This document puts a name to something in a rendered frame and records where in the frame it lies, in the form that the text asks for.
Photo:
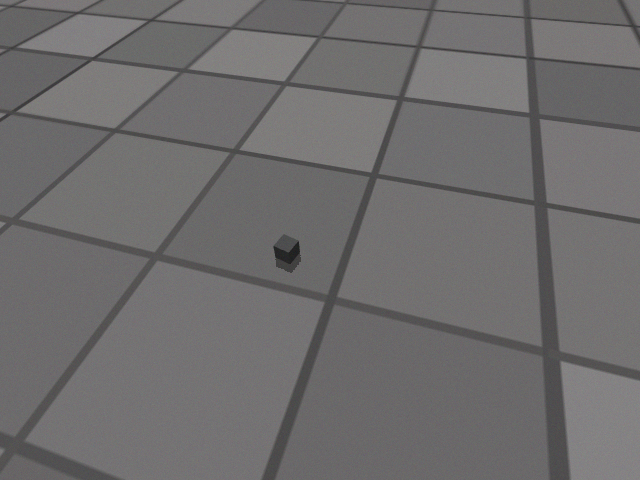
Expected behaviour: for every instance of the cube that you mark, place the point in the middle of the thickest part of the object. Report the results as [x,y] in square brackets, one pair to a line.
[286,249]

